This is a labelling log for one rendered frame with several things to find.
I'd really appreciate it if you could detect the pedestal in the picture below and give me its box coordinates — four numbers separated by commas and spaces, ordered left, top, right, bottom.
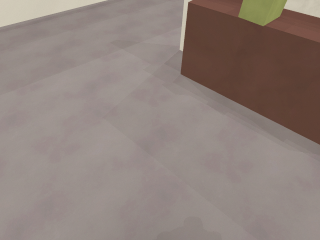
180, 0, 320, 145

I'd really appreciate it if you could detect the carton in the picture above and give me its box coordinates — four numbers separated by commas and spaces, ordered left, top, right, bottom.
238, 0, 287, 26

